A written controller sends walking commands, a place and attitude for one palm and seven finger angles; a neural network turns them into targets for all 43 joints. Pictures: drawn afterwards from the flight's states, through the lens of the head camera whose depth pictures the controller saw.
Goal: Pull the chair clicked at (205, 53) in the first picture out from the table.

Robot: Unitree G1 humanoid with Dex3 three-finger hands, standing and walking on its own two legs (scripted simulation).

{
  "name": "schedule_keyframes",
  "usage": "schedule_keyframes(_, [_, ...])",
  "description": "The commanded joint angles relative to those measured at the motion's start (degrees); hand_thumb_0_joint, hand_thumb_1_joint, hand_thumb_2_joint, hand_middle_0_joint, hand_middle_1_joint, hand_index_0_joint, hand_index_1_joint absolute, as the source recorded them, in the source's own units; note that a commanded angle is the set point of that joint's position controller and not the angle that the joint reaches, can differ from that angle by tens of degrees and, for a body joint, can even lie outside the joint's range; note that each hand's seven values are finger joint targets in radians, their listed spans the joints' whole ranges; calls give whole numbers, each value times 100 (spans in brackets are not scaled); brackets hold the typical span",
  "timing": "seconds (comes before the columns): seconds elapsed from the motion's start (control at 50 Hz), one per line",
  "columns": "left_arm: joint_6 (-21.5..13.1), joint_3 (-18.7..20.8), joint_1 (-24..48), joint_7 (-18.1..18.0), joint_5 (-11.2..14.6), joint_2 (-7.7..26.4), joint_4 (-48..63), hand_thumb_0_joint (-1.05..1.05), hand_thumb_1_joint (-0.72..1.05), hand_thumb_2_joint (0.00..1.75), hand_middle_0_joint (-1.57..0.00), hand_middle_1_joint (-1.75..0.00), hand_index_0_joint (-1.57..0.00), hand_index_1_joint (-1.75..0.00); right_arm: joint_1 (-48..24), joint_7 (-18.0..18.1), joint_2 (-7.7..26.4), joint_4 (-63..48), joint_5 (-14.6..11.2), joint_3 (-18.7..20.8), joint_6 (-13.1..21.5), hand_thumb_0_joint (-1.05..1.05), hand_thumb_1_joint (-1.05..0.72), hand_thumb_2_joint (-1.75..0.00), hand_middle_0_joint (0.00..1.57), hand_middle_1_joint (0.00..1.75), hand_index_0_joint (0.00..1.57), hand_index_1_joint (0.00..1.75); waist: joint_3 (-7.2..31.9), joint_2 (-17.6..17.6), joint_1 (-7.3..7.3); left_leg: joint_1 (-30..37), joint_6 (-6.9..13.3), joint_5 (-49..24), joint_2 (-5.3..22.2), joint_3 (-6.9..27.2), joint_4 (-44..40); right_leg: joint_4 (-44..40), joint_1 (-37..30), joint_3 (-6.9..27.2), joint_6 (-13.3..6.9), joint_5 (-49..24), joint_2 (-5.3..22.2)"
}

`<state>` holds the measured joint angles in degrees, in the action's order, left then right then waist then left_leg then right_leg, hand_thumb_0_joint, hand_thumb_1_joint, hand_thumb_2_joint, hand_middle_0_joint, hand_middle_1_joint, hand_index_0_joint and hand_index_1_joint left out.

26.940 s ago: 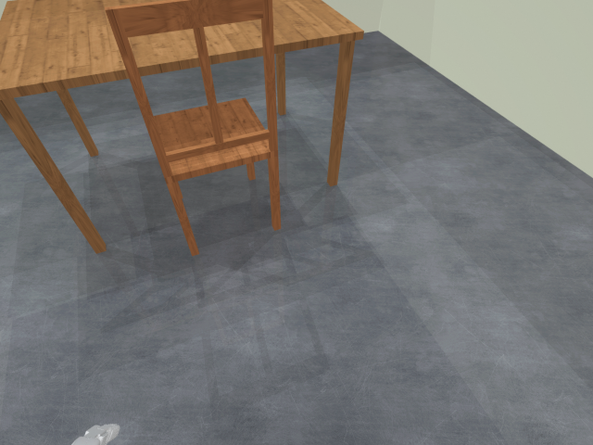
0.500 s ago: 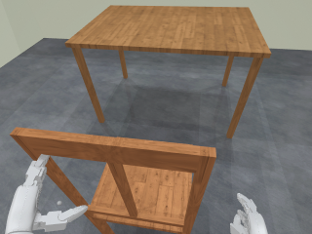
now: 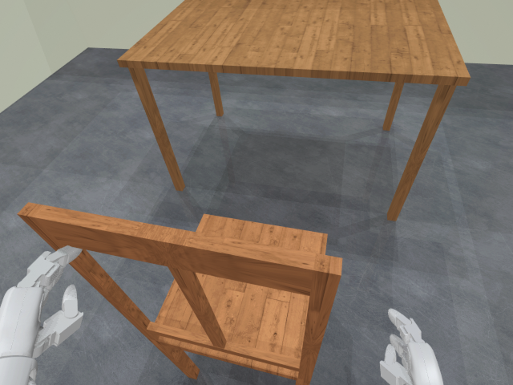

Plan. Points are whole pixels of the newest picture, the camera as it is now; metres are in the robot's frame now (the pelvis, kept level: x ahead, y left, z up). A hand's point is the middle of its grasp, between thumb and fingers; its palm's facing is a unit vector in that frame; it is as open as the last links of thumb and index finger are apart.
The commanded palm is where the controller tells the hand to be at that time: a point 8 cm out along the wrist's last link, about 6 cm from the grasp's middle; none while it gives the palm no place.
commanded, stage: draw the hand back to the body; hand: left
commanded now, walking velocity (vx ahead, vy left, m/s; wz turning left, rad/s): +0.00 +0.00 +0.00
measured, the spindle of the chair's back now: (204, 312) +0.24 +0.15 -0.06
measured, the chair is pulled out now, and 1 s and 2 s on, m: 0.67 0.70 0.70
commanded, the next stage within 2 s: step back with the hand held close in 0.20 s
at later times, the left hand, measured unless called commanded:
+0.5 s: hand (72, 307) +0.17 +0.28 +0.08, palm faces +0.28 -0.80 -0.53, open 6.5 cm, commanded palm +0.12 +0.31 +0.18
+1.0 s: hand (50, 373) +0.10 +0.26 +0.09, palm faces +0.11 -0.78 -0.62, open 6.0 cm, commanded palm +0.05 +0.31 +0.18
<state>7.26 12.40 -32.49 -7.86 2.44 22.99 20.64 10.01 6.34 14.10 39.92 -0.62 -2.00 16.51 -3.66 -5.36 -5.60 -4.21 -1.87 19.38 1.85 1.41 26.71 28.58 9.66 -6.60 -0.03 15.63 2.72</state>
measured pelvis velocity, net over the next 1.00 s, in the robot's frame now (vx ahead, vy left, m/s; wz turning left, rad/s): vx -0.09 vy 0.01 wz -0.01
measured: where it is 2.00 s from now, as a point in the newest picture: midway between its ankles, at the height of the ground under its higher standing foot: outside the picture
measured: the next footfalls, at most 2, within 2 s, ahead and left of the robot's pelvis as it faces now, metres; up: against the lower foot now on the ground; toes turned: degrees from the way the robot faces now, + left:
right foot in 1.68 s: -0.27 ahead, -0.12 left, +0.00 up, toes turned -5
left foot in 1.88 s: -0.18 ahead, +0.12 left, +0.00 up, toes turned -1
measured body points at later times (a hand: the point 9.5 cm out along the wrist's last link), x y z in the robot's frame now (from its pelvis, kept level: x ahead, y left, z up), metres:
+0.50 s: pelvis -0.03 +0.01 +0.00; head +0.02 -0.01 +0.45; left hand +0.15 +0.32 +0.12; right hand +0.18 -0.21 -0.08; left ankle -0.05 +0.14 -0.74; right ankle +0.00 -0.12 -0.74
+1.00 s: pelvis -0.09 +0.01 -0.01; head -0.04 +0.02 +0.43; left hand +0.08 +0.30 +0.12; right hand +0.07 -0.23 -0.10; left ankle -0.05 +0.14 -0.74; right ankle +0.00 -0.12 -0.74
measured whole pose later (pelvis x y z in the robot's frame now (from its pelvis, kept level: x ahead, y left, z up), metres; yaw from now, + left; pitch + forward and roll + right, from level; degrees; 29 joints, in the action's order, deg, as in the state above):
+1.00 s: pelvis -0.09 +0.01 -0.01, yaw -1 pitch -1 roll +0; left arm -4.3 18.2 -38.8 -6.2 1.1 32.3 29.9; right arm 11.2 6.5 12.8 35.6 -0.3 -0.7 9.6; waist -8.8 1.3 -1.4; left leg -19.3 -0.8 14.9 0.7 1.6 35.2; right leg 31.6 22.4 -5.7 -0.4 8.2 3.4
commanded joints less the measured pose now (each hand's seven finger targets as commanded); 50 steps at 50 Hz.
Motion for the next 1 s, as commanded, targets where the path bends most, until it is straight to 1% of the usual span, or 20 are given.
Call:
schedule_keyframes(0.0, [-1220,1609,1434,-424,-13,1488,2787,0,90,90,-20,-30,-20,-30,-615,24,538,-885,-17,201,317,0,-90,-90,20,30,20,30,1469,-327,101,42,199,-2643,81,-4,-182,-196,-789,336,-156,-2192,245])
schedule_keyframes(0.06, [-1176,1522,1511,-401,-7,1385,2722,0,90,90,-20,-30,-20,-30,-627,21,507,-907,-35,163,281,0,-90,-90,20,30,20,30,1219,-385,129,-110,179,-2478,65,-4,-250,-278,-734,349,-168,-2037,239])
schedule_keyframes(0.28, [-1187,1642,1514,-408,-4,1504,2698,0,90,90,-20,-30,-20,-30,-627,25,505,-956,-32,155,231,0,-90,-90,20,30,20,30,1144,-498,97,-126,145,-2350,97,55,-327,-286,-687,337,-181,-1718,203])
schedule_keyframes(0.3, [-1202,1442,1679,-386,-19,1362,2810,0,90,90,-20,-30,-20,-30,-622,17,525,-949,-19,138,241,0,-90,-90,20,30,20,30,1269,-516,126,-43,155,-2392,92,34,-327,-261,-717,318,-164,-1744,211])
schedule_keyframes(0.32, [-1479,2145,2755,-271,185,2151,2592,0,90,90,-20,-30,-20,-30,-531,72,629,-1260,-164,282,-115,0,-90,-90,20,30,20,30,133,86,368,-417,188,-2086,215,87,-327,-614,4,1160,-263,-2475,375])
schedule_keyframes(0.34, [-1548,2137,3007,-193,120,2198,2478,0,90,90,-20,-30,-20,-30,-502,86,585,-1253,-148,265,-268,0,-90,-90,20,30,20,30,539,-76,403,-342,171,-1622,200,116,-423,-651,-172,1269,-314,-2519,542])
schedule_keyframes(0.36, [-1516,1810,2381,-166,159,1645,2191,0,90,90,-20,-30,-20,-30,-529,101,518,-1304,-135,252,-344,0,-90,-90,20,30,20,30,528,37,416,-300,141,-1776,203,91,-463,-585,-353,1109,-294,-2712,572])
schedule_keyframes(0.38, [-1537,1694,2163,-161,145,1509,2276,0,90,90,-20,-30,-20,-30,-555,78,547,-1382,-129,268,-424,0,-90,-90,20,30,20,30,770,-32,408,-140,144,-2098,221,71,-453,-480,-501,1065,-270,-2912,571])
schedule_keyframes(0.46, [-1669,1796,1186,-273,139,1584,2933,0,90,90,-20,-30,-20,-30,-634,43,513,-1608,-122,301,-661,0,-90,-90,20,30,20,30,1577,-549,340,-12,203,-3051,392,220,-402,-90,-969,928,-198,-3096,546])
schedule_keyframes(0.54, [-1742,2136,415,-357,131,1814,3319,0,90,90,-20,-30,-20,-30,-653,20,495,-1707,-141,397,-737,0,-90,-90,20,30,20,30,1829,-618,299,-437,270,-3089,547,404,-396,235,-1075,738,-131,-2803,464])
schedule_keyframes(0.62, [-1840,2273,210,-405,150,1870,3574,0,90,90,-20,-30,-20,-30,-483,62,498,-1695,-119,435,-698,0,-90,-90,20,30,20,30,1664,-720,293,-977,314,-2688,707,565,-401,414,-926,627,-87,-2345,427])
schedule_keyframes(0.66, [-1875,2334,115,-415,150,1887,3503,0,90,90,-20,-30,-20,-30,-410,80,493,-1627,-116,439,-631,0,-90,-90,20,30,20,30,1594,-992,283,-1190,342,-2270,726,561,-439,456,-887,617,-84,-1923,421])
schedule_keyframes(0.7, [-1942,2441,271,-441,158,1971,3413,0,90,90,-20,-30,-20,-30,-329,119,517,-1548,-99,455,-571,0,-90,-90,20,30,20,30,1430,-747,307,-1601,363,-1667,759,615,-428,483,-908,670,-48,-1960,442])
schedule_keyframes(0.78, [-2040,2519,446,-449,163,2078,3292,0,90,90,-20,-30,-20,-30,-136,143,534,-1438,-77,466,-454,0,-90,-90,20,30,20,30,1333,-288,383,-1887,300,-407,471,549,-146,115,-706,1050,-129,-1919,644])
schedule_keyframes(0.84, [-2097,2542,363,-450,182,2134,3130,0,90,90,-20,-30,-20,-30,-86,100,483,-1315,-69,453,-412,0,-90,-90,20,30,20,30,1403,358,429,-1387,233,484,54,270,513,-699,105,1622,-357,-893,1088])
schedule_keyframes(0.88, [-2171,2536,512,-481,144,2200,3336,0,90,90,-20,-30,-20,-30,-6,70,528,-1267,-7,430,-445,0,-90,-90,20,30,20,30,1309,656,433,-1095,224,677,-50,269,929,-1070,672,1698,-471,225,1326])
schedule_keyframes(0.92, [-2240,2565,469,-503,92,2185,3293,0,90,90,-20,-30,-20,-30,-95,66,530,-1209,57,379,-425,0,-90,-90,20,30,20,30,1237,409,420,-1109,310,571,86,429,557,-904,762,1461,-398,614,1166])
schedule_keyframes(0.94, [-2271,2581,345,-490,97,2166,3305,0,90,90,-20,-30,-20,-30,-224,77,582,-1246,21,391,-381,0,-90,-90,20,30,20,30,1149,-11,429,-1274,390,572,270,658,64,-670,686,1334,-283,700,894])
schedule_keyframes(0.96, [-2324,2635,300,-488,52,2131,3297,0,90,90,-20,-30,-20,-30,-177,75,574,-1283,45,352,-329,0,-90,-90,20,30,20,30,1200,-459,374,-1647,467,692,474,834,-400,-357,296,1090,-130,759,627])
schedule_keyframes(0.98, [-2375,2711,475,-487,-19,2197,3489,0,90,90,-20,-30,-20,-30,-161,92,658,-1370,37,402,-279,0,-90,-90,20,30,20,30,1017,-826,401,-2562,594,1283,751,1095,-885,159,-319,932,7,837,342])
